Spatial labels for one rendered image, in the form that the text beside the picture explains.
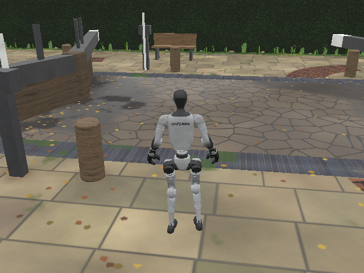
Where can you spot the left robot thigh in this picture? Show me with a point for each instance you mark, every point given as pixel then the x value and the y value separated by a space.
pixel 170 173

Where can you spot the right robot hand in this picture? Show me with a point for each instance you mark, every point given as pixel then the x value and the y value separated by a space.
pixel 216 156

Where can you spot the humanoid robot head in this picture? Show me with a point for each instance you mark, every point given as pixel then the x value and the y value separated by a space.
pixel 180 99

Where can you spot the robot left forearm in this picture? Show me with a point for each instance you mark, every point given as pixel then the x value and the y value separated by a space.
pixel 153 148

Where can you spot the robot right forearm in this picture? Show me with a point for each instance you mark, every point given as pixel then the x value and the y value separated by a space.
pixel 211 147

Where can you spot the left robot upper arm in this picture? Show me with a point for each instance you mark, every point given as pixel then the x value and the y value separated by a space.
pixel 160 129

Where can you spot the left robot hand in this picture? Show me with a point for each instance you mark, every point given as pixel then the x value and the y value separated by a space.
pixel 149 158

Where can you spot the right robot upper arm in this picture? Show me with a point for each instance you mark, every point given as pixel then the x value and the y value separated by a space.
pixel 198 119

